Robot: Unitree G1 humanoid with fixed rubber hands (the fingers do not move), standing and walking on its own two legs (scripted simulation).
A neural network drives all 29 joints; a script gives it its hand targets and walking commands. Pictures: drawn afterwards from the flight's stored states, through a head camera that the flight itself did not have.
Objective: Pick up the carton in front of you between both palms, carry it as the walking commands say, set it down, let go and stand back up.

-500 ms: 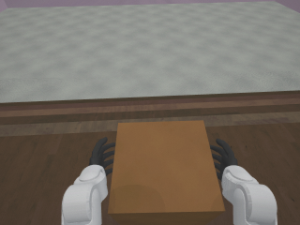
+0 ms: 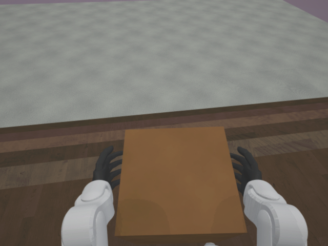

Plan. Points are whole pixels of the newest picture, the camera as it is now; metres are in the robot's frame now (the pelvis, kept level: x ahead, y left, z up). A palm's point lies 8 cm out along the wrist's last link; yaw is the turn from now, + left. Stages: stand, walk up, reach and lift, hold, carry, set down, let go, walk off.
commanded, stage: carry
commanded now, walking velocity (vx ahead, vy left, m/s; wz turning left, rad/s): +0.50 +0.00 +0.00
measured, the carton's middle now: (175, 191) +0.25 -0.01 +0.02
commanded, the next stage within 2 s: none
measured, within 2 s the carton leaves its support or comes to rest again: neither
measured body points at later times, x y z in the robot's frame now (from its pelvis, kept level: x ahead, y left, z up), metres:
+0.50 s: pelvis +0.32 -0.04 -0.01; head +0.33 -0.05 +0.44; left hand +0.59 +0.13 +0.07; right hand +0.60 -0.17 +0.06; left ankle +0.42 +0.11 -0.69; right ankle +0.27 -0.10 -0.75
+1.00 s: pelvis +0.49 -0.01 -0.02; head +0.54 -0.01 +0.42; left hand +0.84 +0.15 +0.06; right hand +0.84 -0.16 +0.06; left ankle +0.54 +0.06 -0.75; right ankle +0.42 -0.12 -0.74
